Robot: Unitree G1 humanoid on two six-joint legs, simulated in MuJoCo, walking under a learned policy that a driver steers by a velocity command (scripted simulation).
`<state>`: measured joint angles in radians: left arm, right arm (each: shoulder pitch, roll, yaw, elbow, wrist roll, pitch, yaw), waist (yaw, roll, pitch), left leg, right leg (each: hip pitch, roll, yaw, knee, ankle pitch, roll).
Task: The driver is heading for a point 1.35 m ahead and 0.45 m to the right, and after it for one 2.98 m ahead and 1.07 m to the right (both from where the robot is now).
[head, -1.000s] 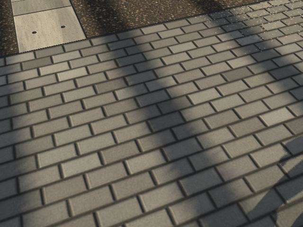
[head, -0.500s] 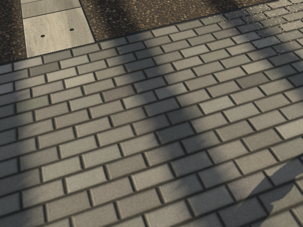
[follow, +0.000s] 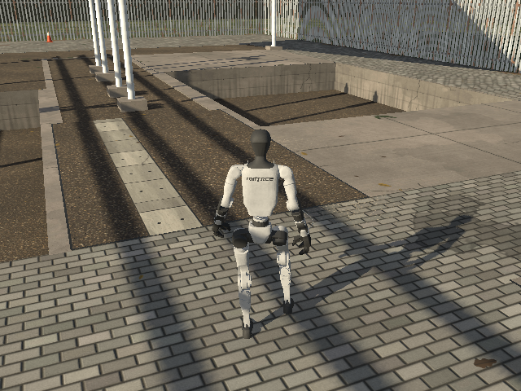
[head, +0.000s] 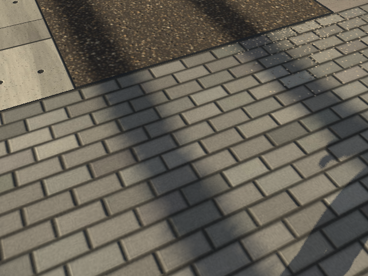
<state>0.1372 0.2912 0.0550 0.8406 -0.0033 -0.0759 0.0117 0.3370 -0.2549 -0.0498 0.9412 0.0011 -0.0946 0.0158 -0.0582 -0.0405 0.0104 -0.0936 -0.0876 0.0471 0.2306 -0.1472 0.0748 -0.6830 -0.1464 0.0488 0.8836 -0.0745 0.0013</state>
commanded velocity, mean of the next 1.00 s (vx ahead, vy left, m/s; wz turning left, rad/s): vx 0.18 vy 0.00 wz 0.00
